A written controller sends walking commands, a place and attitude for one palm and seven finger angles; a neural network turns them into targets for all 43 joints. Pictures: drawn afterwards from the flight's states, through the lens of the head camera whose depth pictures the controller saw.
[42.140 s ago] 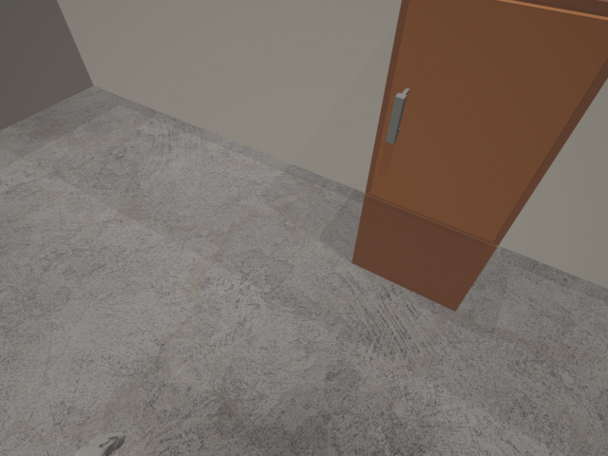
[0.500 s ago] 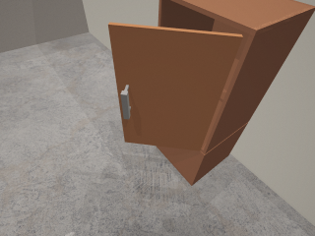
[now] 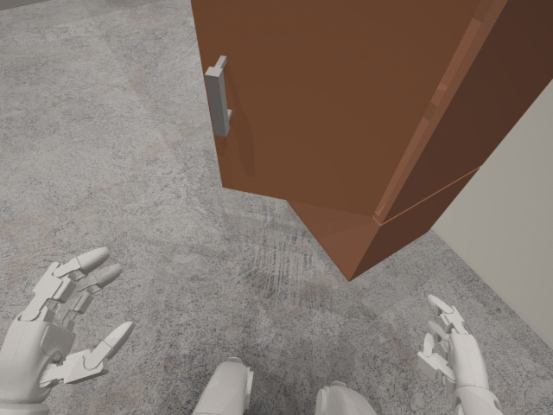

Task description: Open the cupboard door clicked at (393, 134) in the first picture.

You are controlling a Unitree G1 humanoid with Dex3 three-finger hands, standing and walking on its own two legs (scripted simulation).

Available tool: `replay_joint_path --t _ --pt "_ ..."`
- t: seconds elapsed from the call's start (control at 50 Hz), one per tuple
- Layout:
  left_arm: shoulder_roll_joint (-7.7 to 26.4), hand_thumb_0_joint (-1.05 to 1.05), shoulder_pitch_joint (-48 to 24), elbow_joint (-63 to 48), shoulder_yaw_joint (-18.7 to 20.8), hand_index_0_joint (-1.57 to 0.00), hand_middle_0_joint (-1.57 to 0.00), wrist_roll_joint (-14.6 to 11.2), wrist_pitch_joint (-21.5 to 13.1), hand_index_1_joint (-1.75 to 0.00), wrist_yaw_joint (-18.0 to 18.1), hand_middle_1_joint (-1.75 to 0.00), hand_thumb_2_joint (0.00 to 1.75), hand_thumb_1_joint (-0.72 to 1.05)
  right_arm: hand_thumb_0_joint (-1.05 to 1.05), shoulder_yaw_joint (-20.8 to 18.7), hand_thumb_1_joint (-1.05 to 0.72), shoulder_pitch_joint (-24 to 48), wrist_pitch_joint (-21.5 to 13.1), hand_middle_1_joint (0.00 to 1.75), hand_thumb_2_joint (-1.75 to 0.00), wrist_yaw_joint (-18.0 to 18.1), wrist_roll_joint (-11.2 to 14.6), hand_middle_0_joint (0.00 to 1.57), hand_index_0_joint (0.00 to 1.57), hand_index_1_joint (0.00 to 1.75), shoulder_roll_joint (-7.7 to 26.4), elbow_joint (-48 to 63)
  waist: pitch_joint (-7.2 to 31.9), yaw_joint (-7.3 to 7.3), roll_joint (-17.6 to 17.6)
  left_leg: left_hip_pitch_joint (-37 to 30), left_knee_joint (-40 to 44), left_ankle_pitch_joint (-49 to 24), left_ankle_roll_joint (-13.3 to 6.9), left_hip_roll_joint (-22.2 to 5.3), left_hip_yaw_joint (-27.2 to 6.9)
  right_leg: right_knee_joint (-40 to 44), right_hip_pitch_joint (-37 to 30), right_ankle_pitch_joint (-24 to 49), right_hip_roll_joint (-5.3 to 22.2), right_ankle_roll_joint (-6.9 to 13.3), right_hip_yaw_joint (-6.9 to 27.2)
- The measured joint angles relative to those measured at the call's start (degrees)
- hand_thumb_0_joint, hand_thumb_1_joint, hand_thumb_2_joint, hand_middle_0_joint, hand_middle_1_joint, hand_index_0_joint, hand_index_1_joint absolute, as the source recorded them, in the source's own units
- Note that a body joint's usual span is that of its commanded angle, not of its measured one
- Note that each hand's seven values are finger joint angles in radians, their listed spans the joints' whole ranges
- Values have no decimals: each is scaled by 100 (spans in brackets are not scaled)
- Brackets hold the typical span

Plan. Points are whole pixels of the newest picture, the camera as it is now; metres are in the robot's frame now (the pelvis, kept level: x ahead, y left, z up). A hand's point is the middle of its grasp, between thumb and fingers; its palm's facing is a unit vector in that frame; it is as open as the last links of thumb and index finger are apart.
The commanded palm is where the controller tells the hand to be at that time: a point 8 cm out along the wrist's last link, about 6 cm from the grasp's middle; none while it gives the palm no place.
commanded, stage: raise the hand with hooked fingers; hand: left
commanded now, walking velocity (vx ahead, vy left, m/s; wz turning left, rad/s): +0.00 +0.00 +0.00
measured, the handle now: (222, 97) +0.60 +0.18 +0.08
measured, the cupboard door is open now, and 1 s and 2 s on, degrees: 46 46 46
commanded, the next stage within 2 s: move the hooked fingers beside the handle in 1.50 s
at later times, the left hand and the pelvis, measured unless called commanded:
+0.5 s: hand (97, 296) +0.24 +0.26 +0.04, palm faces -0.15 -0.99 -0.03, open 12.6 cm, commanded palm +0.22 +0.33 +0.07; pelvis -0.01 +0.04 +0.02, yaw -2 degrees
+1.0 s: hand (48, 232) +0.29 +0.33 +0.09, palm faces -0.06 -1.00 -0.07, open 14.0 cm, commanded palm +0.27 +0.37 +0.09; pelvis +0.00 +0.06 +0.03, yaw -2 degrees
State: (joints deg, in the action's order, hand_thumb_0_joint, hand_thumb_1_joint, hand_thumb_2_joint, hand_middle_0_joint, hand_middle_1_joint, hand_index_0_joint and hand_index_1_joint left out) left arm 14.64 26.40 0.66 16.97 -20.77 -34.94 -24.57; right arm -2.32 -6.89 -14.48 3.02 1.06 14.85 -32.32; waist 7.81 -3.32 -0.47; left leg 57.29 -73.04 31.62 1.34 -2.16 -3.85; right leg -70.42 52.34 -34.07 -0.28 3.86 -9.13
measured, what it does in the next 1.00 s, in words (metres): shifts its weight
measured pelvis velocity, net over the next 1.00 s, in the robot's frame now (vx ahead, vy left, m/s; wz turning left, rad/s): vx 0.00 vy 0.06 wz -0.03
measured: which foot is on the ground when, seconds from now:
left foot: down 0.00-1.00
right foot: down 0.00-1.00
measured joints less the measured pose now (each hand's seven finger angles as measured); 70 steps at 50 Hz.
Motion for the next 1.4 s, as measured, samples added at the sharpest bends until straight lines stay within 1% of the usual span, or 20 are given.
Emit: replay_joint_path --t 0.04,0.08,0.12,0.16,0.2,0.24,0.28,0.32,0.36,0.44,0.5,0.64,0.76,0.8,0.88,0.96,1.08,1.14,1.28,1.4 --pt "104 1 -436 152 -7 -23 -24 -53 167 -65 -333 -65 66 35 1 135 -91 31 0 30 -90 43 49 20 20 30 -80 -114 4 26 -105 123 -52 -8 -4 -7 -8 -47 123 12 -5 -2 -6" --pt "238 1 -842 464 -14 -24 -24 -81 628 -68 -673 -68 64 31 1 245 -90 2 54 30 -90 71 110 20 21 30 -186 -157 -11 102 -158 168 -11 -48 -8 -14 46 -39 205 54 -5 -9 45" --pt "362 1 -1100 772 35 -24 -25 -115 1215 -71 -900 -71 62 26 2 322 -90 -94 143 30 -90 79 146 20 21 30 -271 -133 -45 222 -184 124 105 -105 -23 -18 127 33 210 116 -2 -42 125" --pt "424 1 -1139 902 159 -25 -25 -170 1650 -74 -917 -74 60 21 2 340 -90 -256 220 30 -90 73 152 21 21 30 -325 -79 -70 344 -173 11 275 -167 -49 -20 224 161 151 191 -2 -88 220" --pt "419 1 -1032 855 330 -25 -26 -240 1786 -77 -759 -77 58 17 2 293 -90 -468 242 30 -90 66 133 21 21 30 -334 -42 -64 407 -145 -120 444 -220 -79 -30 305 319 59 271 -17 -117 305" --pt "368 1 -871 712 494 -26 -26 -295 1644 -80 -521 -80 56 12 2 203 -90 -668 220 30 -90 57 115 21 21 30 -302 -64 -21 425 -112 -227 584 -257 -109 -32 364 463 -28 337 -23 -146 364" --pt "307 1 -776 631 597 -26 -27 -323 1367 -83 -331 -83 55 8 2 112 -90 -821 191 30 -90 51 105 21 21 30 -219 -119 33 414 -94 -269 654 -279 -149 -16 388 556 -80 378 -10 -179 388" --pt "283 0 -804 700 617 -26 -27 -306 1111 -86 -267 -86 53 3 2 60 -90 -906 165 30 -90 46 107 21 21 30 -95 -175 75 397 -87 -231 634 -281 -195 11 386 568 -68 389 16 -213 384" --pt "296 0 -905 878 539 -26 -27 -258 990 -89 -309 -89 51 -2 2 44 -90 -925 138 30 -90 51 128 20 21 30 39 -201 82 397 -93 -152 559 -267 -245 44 372 531 -23 384 48 -249 369" --pt "386 0 -1126 1122 258 -27 -27 -87 1144 -95 -534 -95 47 -11 2 75 -90 -853 66 30 -90 90 159 20 21 30 194 -116 -9 428 -55 -66 447 -249 -340 79 388 477 29 399 85 -321 383" --pt "479 0 -1173 951 165 -27 -28 23 1263 -99 -531 -100 44 -18 2 123 -90 -784 7 30 -90 95 141 20 21 30 159 1 -65 462 19 -131 477 -261 -387 79 423 548 -43 452 83 -367 417" --pt "640 -1 -1373 652 444 -29 -30 -64 1279 -110 -111 -110 37 -34 2 308 -90 -726 60 30 -90 -4 98 20 21 30 -29 231 8 451 33 -414 721 -342 -458 136 420 888 -387 578 122 -439 411" --pt "812 -1 -1821 1407 434 -29 -30 84 1826 -116 -352 -117 32 -44 1 499 -90 -716 187 30 -90 -2 131 21 21 30 5 385 7 368 -67 -485 854 -408 -531 211 425 1043 -487 640 185 -489 410" --pt "827 -1 -1943 1528 421 -29 -30 123 1894 -117 -453 -118 32 -46 1 523 -90 -718 173 30 -90 27 117 21 21 30 17 386 -43 350 -59 -493 872 -419 -539 214 433 1065 -494 654 186 -479 418" --pt "831 -1 -2120 1437 498 -30 -30 128 1678 -119 -505 -119 31 -48 1 509 -90 -750 128 30 -90 39 67 21 21 30 26 292 -121 337 -18 -542 909 -419 -523 208 447 1101 -534 662 175 -440 436" --pt "968 -1 -2401 1593 703 -30 -30 25 1508 -119 -596 -120 30 -49 1 492 -90 -817 189 30 -90 36 64 21 21 30 56 196 -102 358 -19 -579 955 -417 -515 199 445 1149 -569 665 164 -466 439" --pt "1251 -1 -2830 2383 893 -30 -30 -66 1928 -120 -881 -120 30 -50 1 454 -90 -939 327 30 -90 66 135 21 21 30 149 183 -78 436 -57 -579 1048 -448 -481 177 431 1228 -557 691 138 -479 432" --pt "1183 -1 -2706 2286 812 -30 -30 -59 1947 -120 -955 -120 30 -50 2 392 -90 -1013 308 30 -90 30 122 21 21 30 197 214 -64 463 -69 -584 1092 -454 -461 148 446 1266 -543 705 109 -464 450" --pt "1003 -1 -2541 2043 849 -30 -30 -76 1539 -120 -807 -120 30 -50 1 339 -90 -1026 318 30 -90 -24 77 21 21 30 199 233 -66 517 1 -562 1044 -408 -383 96 445 1147 -473 630 60 -389 456" --pt "1032 -1 -2534 2105 879 -30 -30 -79 1624 -120 -776 -120 30 -50 1 357 -90 -969 380 30 -90 -11 113 20 21 30 166 244 -55 502 -47 -547 1026 -407 -309 67 377 1101 -458 593 29 -312 393"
